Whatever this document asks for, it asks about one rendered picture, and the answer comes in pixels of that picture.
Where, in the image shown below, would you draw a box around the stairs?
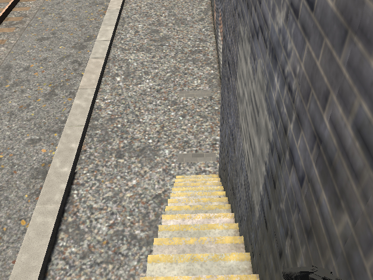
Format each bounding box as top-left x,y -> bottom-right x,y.
140,174 -> 259,280

